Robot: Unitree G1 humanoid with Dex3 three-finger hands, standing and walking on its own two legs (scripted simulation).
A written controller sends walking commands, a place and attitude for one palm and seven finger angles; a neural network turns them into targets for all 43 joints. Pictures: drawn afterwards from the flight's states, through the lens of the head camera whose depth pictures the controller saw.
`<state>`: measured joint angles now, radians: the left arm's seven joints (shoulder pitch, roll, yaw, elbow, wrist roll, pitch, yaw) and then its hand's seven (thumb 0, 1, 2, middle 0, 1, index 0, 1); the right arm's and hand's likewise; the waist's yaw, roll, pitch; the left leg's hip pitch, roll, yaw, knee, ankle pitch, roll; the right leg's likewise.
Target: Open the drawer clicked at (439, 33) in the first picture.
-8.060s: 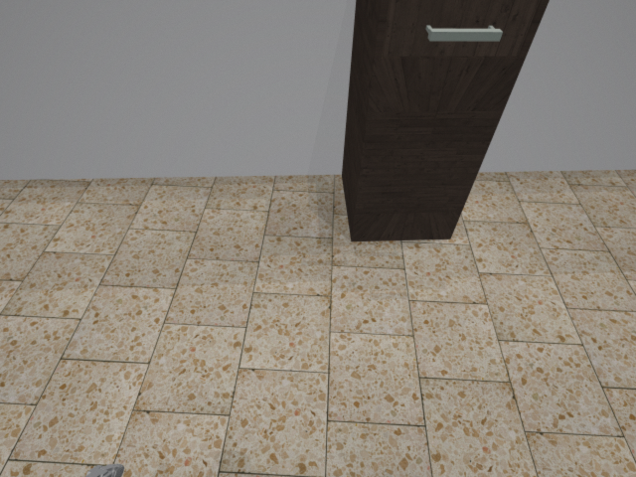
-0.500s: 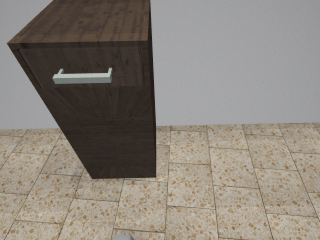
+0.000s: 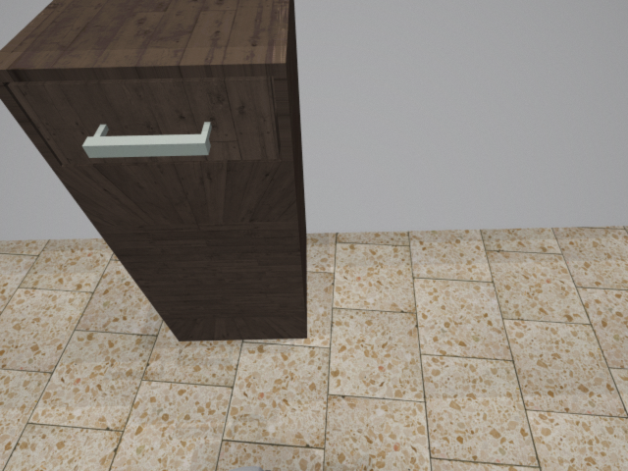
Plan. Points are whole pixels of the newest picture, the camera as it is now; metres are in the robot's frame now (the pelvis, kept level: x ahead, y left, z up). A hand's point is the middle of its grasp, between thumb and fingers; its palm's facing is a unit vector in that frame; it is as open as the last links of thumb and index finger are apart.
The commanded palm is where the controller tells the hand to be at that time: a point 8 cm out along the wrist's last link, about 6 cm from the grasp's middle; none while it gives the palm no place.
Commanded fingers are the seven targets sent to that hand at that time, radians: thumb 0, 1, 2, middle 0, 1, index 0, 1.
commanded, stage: come to a stop and stand still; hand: left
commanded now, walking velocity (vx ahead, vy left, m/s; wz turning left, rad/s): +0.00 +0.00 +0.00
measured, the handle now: (151, 137) +0.55 +0.30 +0.10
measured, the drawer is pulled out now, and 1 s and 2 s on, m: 0.00 0.00 0.00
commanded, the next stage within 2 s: look again from close up in 0.56 s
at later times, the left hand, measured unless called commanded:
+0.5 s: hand out of the picture +0.01 +0.15 -0.16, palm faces +0.06 -0.98 -0.21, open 7.3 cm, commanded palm none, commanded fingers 0.00 0.90 0.90 -0.20 -0.30 -0.20 -0.30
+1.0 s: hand out of the picture -0.03 +0.17 -0.16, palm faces +0.05 -0.98 -0.20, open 7.4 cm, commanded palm none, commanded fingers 0.00 0.90 0.90 -0.20 -0.30 -0.20 -0.30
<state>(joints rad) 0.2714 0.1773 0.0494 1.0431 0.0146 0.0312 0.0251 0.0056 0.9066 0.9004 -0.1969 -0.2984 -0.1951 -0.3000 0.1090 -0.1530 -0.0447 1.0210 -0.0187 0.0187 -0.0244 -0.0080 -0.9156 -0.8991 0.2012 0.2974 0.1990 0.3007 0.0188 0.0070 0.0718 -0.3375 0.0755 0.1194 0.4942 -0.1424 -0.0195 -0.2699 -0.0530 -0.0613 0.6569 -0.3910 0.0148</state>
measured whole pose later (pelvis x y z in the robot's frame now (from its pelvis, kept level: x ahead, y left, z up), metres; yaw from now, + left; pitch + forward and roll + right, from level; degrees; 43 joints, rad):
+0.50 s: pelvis -0.02 -0.04 +0.01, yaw +1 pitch -2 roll +0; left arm 0.22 0.17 0.02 1.12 0.00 0.01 0.03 0.00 0.93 0.90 -0.20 -0.30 -0.20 -0.30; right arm 0.29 -0.13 0.00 1.16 -0.02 0.01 -0.03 0.00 -0.91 -0.90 0.20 0.30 0.19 0.30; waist -0.01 0.01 0.03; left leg -0.14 0.06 0.03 0.41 -0.24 -0.05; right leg -0.17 0.02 -0.10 0.42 -0.23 -0.06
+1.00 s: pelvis -0.03 +0.00 +0.01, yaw +0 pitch -2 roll +0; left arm 0.32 0.14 0.00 1.10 0.01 -0.01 0.03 0.01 0.91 0.90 -0.20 -0.30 -0.20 -0.30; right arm 0.35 -0.15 0.02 1.07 -0.02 -0.02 -0.02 0.01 -0.92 -0.90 0.20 0.30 0.19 0.30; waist 0.00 0.02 -0.02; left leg -0.18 -0.01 0.06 0.48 -0.28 0.02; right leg -0.23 -0.04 -0.06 0.50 -0.25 0.00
